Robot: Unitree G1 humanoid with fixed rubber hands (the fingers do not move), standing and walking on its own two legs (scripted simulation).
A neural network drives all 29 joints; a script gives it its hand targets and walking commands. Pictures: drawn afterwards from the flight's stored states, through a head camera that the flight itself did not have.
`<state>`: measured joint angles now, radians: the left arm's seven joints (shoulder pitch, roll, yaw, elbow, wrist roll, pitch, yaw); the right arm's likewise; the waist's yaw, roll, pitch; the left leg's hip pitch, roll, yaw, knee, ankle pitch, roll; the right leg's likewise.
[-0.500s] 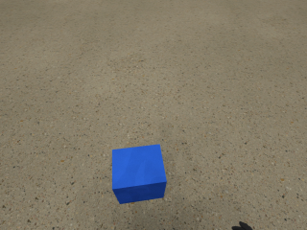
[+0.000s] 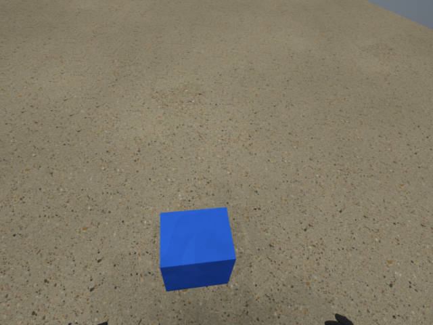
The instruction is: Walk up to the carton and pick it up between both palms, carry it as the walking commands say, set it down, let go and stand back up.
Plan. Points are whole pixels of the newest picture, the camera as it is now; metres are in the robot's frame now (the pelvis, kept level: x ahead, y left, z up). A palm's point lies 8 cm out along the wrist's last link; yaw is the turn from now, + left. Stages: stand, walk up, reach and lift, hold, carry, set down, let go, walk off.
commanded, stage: walk up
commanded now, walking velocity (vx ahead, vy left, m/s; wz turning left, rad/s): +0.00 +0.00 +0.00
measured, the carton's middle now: (195, 250) +0.51 +0.06 -0.62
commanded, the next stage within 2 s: none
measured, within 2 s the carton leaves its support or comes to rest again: neither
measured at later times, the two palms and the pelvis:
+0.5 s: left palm out of the picture +0.09 +0.23 -0.12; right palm out of the picture +0.12 -0.27 -0.09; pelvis +0.01 -0.02 +0.00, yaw +0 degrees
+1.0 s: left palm out of the picture +0.14 +0.32 -0.13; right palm (316, 324) +0.15 -0.18 -0.08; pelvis +0.07 +0.08 +0.01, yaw +2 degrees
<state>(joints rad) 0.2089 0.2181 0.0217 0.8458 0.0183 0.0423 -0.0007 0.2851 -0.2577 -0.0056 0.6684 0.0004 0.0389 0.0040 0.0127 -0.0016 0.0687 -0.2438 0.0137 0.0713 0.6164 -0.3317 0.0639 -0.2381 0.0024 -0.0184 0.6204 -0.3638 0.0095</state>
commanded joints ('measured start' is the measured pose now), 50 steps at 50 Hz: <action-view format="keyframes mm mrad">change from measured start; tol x32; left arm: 1 -18 99 17 -55 -8 -1 -11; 50 -65 107 34 -51 0 -16 -13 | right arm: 1 -18 -147 -43 45 -13 -40 -20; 29 -212 -96 -66 -35 -47 -11 55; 50 218 -133 -46 131 -3 -89 -18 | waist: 1 -23 139 -82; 35 -32 -291 -65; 39 -136 155 -227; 50 -60 61 15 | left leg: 1 81 256 -343 -394 217 47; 17 123 130 -109 -135 647 -8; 25 69 110 -141 -183 431 -2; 27 -351 4 -97 41 -176 -41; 29 -566 46 -121 426 -98 -77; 37 94 0 -3 -103 50 -67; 40 238 423 -726 -444 -178 82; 42 4 355 -666 -556 -423 83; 50 224 223 -337 -316 730 -77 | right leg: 1 -81 -1 34 48 -47 -14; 9 218 -120 41 -209 544 -35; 20 110 -114 28 -145 485 -57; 25 104 -95 28 -192 333 -41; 29 148 -539 547 -500 -520 -204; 36 -78 -269 27 -305 -152 -60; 40 -409 -34 16 422 -240 25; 50 -358 -95 31 392 59 54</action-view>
